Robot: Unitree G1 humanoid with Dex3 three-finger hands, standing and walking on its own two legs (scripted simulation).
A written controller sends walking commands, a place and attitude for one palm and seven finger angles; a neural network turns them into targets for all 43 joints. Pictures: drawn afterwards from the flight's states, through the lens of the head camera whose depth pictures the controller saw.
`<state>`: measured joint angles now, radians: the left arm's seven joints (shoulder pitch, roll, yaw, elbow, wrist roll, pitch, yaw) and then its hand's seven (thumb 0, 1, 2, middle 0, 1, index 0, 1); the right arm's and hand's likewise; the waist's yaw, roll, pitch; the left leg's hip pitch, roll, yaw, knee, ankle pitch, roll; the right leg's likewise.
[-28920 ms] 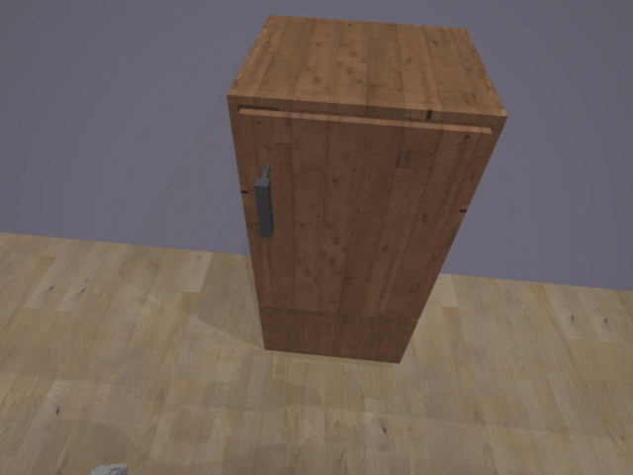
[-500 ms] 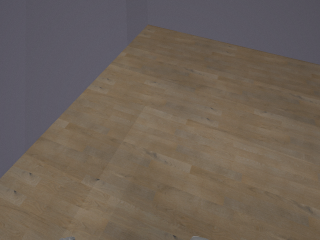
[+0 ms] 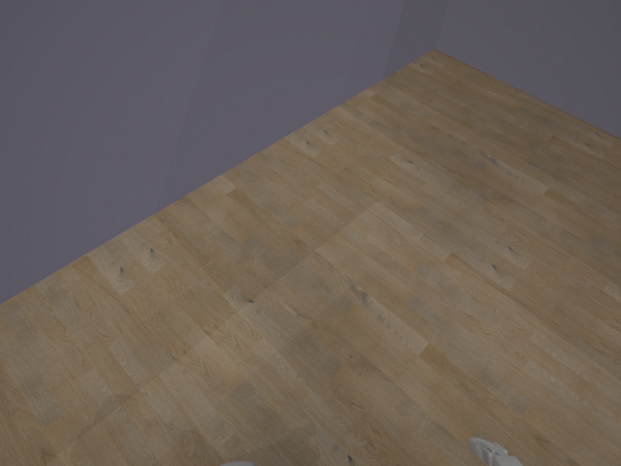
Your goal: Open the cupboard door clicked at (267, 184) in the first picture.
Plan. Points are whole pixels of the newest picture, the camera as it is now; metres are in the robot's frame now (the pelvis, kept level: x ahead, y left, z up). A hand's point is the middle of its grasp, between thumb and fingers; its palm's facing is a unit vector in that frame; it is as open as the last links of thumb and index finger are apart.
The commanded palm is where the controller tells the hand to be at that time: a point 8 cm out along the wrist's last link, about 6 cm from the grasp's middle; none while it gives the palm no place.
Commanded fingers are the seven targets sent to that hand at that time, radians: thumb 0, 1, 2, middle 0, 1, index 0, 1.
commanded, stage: turn to face it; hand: left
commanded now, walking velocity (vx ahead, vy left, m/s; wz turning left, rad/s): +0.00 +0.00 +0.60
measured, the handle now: out of the picture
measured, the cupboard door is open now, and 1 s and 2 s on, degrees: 46 46 46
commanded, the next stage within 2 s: none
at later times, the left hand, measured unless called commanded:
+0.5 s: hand out of the picture +0.05 +0.17 -0.14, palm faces +0.26 -0.92 -0.30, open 7.3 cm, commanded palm none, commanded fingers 0.00 0.90 0.90 -0.20 -0.30 -0.20 -0.30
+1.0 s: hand out of the picture -0.05 +0.19 -0.16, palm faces +0.57 -0.78 -0.26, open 7.3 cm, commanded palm none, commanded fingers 0.00 0.90 0.90 -0.20 -0.30 -0.20 -0.30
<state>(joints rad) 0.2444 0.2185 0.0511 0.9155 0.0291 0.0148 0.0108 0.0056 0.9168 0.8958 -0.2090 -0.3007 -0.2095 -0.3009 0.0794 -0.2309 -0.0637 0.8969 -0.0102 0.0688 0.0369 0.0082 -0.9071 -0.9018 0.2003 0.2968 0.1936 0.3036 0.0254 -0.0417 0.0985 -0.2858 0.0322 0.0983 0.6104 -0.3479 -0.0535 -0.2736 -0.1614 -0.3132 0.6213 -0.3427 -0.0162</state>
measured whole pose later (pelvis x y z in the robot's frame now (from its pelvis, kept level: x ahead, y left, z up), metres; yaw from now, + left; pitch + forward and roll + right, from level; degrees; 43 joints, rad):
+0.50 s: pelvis +0.01 -0.05 +0.01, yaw +17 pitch +1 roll +3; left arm 0.17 0.19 0.03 0.87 0.02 0.01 0.02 0.00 0.91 0.90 -0.20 -0.30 -0.21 -0.30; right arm 0.17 -0.27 -0.09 0.94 -0.02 0.09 0.02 0.01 -0.91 -0.90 0.20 0.30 0.20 0.30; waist -0.03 0.04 0.10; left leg -0.51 -0.01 -0.01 1.13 -0.45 -0.06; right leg -0.24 -0.08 -0.11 0.55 -0.32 -0.02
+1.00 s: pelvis +0.01 -0.04 +0.01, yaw +34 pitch +2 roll +0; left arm 0.17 0.27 0.07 0.90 0.02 0.06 0.00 0.01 0.91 0.90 -0.20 -0.30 -0.20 -0.30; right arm 0.14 -0.22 -0.04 0.89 -0.02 0.04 0.01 0.01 -0.90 -0.90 0.20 0.30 0.20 0.30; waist 0.01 -0.03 0.09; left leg -0.31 -0.02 -0.01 0.51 -0.23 0.02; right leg -0.50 -0.09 -0.01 1.07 -0.41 0.08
